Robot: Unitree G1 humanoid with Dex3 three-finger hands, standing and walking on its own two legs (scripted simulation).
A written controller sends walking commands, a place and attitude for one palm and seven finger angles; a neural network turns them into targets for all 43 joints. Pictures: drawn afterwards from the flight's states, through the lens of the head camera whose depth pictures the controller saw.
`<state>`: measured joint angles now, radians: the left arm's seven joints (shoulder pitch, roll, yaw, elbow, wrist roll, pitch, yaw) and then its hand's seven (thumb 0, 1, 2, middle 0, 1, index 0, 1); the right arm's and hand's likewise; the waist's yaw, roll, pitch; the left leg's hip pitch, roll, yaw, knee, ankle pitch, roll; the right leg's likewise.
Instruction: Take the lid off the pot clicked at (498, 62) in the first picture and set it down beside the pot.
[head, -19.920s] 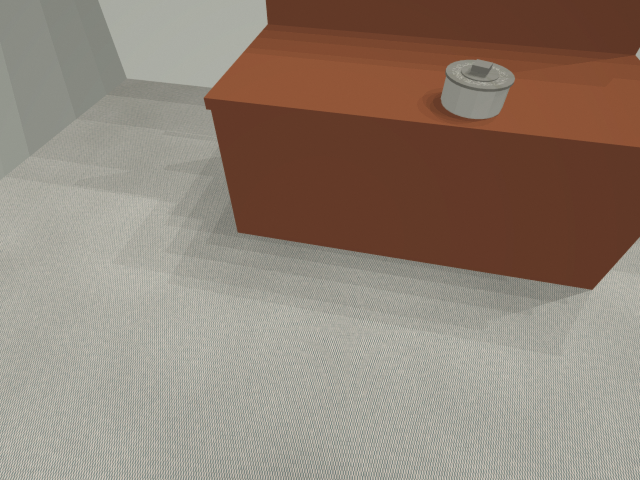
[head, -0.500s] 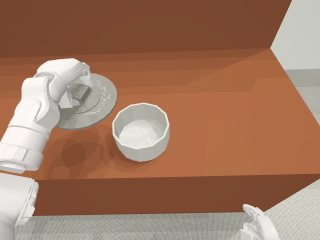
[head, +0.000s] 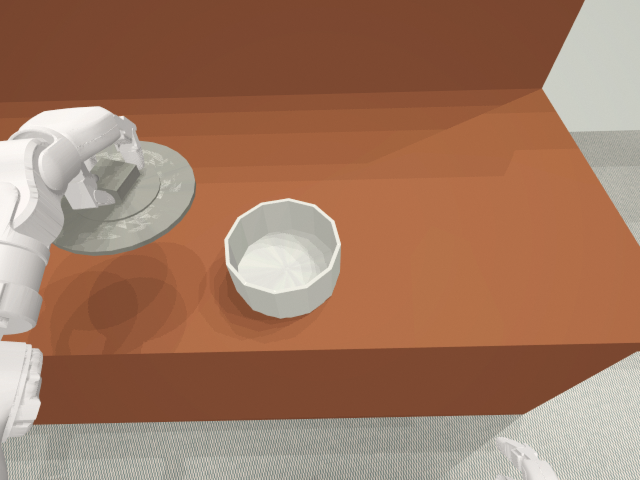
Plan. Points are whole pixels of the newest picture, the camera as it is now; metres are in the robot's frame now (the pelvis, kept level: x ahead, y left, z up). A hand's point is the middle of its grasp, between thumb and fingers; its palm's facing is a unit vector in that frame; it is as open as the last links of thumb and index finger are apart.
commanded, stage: move the lid sideways beside the pot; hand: left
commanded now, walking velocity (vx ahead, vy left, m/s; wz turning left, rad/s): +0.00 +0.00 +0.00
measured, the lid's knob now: (111, 178) +0.45 +0.29 +0.12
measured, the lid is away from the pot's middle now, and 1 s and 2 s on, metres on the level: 0.21 0.24 0.23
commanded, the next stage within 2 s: lower the lid onto the table in 0.22 s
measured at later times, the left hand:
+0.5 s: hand (83, 181) +0.43 +0.31 +0.13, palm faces -0.34 -0.07 -0.94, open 8.5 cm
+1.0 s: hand (82, 210) +0.41 +0.32 +0.10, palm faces -0.39 -0.08 -0.92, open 8.5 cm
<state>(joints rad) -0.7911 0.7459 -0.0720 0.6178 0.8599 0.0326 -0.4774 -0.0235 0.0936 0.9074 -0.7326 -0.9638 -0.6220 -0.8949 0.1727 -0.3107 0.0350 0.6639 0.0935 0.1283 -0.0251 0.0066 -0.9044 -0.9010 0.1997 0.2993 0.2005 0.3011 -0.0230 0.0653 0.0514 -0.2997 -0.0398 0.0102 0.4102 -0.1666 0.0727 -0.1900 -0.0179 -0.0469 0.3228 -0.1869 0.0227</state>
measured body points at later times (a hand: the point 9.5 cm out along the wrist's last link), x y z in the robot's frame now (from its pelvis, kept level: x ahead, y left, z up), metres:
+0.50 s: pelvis +0.00 +0.01 +0.00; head +0.07 +0.01 +0.44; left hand +0.44 +0.31 +0.19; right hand +0.13 -0.26 -0.12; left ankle +0.03 +0.07 -0.74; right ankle -0.02 -0.14 -0.74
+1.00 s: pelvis +0.00 +0.01 +0.00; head +0.06 +0.01 +0.44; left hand +0.43 +0.32 +0.15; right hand +0.12 -0.26 -0.12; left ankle +0.03 +0.07 -0.74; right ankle -0.02 -0.14 -0.74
